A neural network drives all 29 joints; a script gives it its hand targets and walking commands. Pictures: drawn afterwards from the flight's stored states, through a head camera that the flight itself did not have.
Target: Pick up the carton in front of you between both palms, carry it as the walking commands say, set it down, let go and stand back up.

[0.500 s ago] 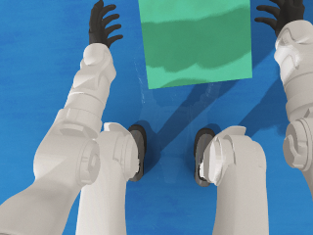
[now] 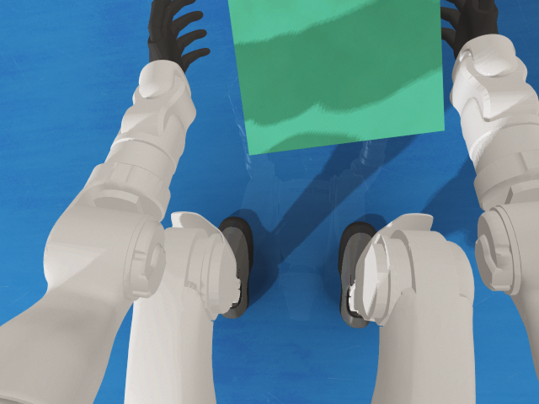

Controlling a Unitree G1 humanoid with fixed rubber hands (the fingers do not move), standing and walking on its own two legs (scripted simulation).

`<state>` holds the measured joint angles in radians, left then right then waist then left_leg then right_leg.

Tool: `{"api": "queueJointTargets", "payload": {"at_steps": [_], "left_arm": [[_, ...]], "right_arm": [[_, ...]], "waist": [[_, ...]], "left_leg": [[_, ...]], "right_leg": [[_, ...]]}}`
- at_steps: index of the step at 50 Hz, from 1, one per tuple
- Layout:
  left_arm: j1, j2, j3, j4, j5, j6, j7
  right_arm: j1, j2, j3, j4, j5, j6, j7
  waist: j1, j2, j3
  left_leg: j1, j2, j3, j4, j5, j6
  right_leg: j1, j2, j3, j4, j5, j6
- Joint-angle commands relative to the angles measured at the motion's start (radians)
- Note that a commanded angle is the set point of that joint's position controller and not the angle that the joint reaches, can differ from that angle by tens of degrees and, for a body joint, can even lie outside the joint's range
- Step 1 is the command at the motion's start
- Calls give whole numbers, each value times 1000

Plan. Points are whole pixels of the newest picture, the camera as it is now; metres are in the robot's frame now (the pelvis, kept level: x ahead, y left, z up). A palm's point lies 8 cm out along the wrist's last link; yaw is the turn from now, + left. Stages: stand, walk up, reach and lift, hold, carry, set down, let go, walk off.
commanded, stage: reach and lift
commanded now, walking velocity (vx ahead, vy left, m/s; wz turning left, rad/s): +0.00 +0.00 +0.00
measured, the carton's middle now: (327, 72) +0.50 -0.07 -0.25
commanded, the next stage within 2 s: none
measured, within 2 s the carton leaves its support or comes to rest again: leaves its support in 0.42 s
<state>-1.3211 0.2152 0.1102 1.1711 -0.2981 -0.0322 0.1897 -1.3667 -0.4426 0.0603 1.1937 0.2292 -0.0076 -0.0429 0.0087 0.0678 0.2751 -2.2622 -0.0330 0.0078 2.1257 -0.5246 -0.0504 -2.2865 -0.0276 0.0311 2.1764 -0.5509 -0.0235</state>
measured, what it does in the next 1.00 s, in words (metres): rises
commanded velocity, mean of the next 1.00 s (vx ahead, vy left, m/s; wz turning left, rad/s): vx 0.00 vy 0.00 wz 0.00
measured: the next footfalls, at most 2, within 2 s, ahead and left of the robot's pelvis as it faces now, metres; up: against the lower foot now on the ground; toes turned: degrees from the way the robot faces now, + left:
none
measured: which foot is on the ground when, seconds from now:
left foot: down 0.00-1.00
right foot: down 0.00-1.00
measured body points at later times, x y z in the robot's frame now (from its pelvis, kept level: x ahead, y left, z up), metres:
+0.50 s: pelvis +0.00 +0.00 -0.01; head +0.34 -0.06 +0.27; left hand +0.54 +0.10 -0.16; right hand +0.54 -0.20 -0.17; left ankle +0.13 +0.13 -0.34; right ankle +0.11 -0.12 -0.34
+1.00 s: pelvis +0.01 +0.02 +0.10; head +0.25 -0.04 +0.47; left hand +0.51 +0.09 +0.03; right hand +0.48 -0.21 +0.03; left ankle +0.13 +0.13 -0.34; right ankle +0.11 -0.12 -0.34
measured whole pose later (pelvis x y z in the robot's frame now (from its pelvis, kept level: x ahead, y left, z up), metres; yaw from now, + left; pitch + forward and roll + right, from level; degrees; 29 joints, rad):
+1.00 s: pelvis +0.01 +0.02 +0.10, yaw -6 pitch +41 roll +2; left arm -0.97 -0.10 0.55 0.68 0.18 0.29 0.13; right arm -1.05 -0.10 -0.38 0.83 -0.22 0.32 0.02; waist -0.01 0.05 -0.16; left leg -2.02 -0.10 -0.04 1.83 -0.52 -0.05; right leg -2.05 0.04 0.05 1.83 -0.49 0.02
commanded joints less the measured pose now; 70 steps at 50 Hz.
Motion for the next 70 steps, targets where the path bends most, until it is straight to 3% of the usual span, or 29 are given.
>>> {"api": "queueJointTargets", "payload": {"at_steps": [1,5,9,14,19,23,28,30,33,37,38,42,47,62,70], "left_arm": [[-122,9,16,-88,23,-22,0],[-176,-74,-27,-92,13,-27,-1],[-184,-117,2,-61,64,-37,13],[-425,-622,-45,-91,148,-7,-102],[-501,-849,-17,-170,200,50,-188],[-528,-997,-93,-266,142,84,-217],[-523,-1145,-209,-433,97,138,-233],[-537,-1164,-252,-532,107,164,-240],[-536,-1166,-285,-626,147,205,-245],[-445,-1170,-189,-533,254,262,-254],[-431,-1175,-159,-506,282,276,-258],[-401,-1226,-96,-455,343,313,-275],[-303,-1272,-65,-409,385,328,-289],[-65,-1379,-287,-537,319,348,-309],[77,-1383,-321,-542,320,352,-320]], "right_arm": [[-259,-58,-4,-62,1,-22,4],[-303,18,30,-50,8,-30,3],[-328,108,52,-8,-2,-33,13],[-541,649,145,-59,-35,-6,121],[-544,884,120,-115,-71,41,185],[-573,1014,143,-249,-52,63,194],[-506,1143,189,-451,-63,118,182],[-454,1202,198,-515,-79,157,185],[-397,1287,208,-564,-99,216,195],[-322,1344,136,-466,-167,279,231],[-302,1347,101,-426,-193,292,242],[-258,1347,-26,-343,-288,312,262],[-209,1351,-81,-343,-345,312,277],[-27,1458,121,-535,-263,326,273],[99,1507,164,-557,-252,331,257]], "waist": [[-21,-149,-1007],[-37,-132,-1018],[-4,-130,-1000],[10,-144,-1013],[-7,-143,-1046],[-29,-140,-1249],[-82,-175,-1521],[-85,-183,-1582],[-55,-175,-1578],[3,-162,-1326],[4,-156,-1274],[-33,-110,-1239],[-39,-76,-1268],[-43,-86,-1378],[-30,-88,-1276]], "left_leg": [[438,-38,49,-127,214,0],[474,-51,39,-137,211,-2],[499,-64,42,-150,196,1],[470,-107,51,-126,208,22],[432,-134,74,-94,206,26],[492,-149,95,-84,262,18],[502,-162,116,-105,286,1],[498,-166,121,-130,262,-2],[503,-171,128,-181,178,4],[464,-166,111,-274,36,27],[458,-165,107,-295,11,29],[501,-167,88,-381,-25,23],[602,-173,79,-478,28,14],[887,-169,32,-693,159,8],[1018,-159,9,-831,172,13]], "right_leg": [[586,14,27,-223,261,22],[561,19,24,-238,240,21],[541,30,22,-250,207,20],[515,73,14,-239,218,13],[550,98,-9,-214,247,5],[662,117,-41,-193,336,8],[906,131,-75,-221,443,22],[966,140,-81,-242,444,27],[954,153,-83,-292,346,35],[765,158,-75,-382,127,32],[739,160,-72,-406,84,29],[747,165,-73,-476,31,15],[785,169,-81,-547,101,9],[1077,182,-67,-733,255,26],[1251,183,-35,-874,275,29]]}}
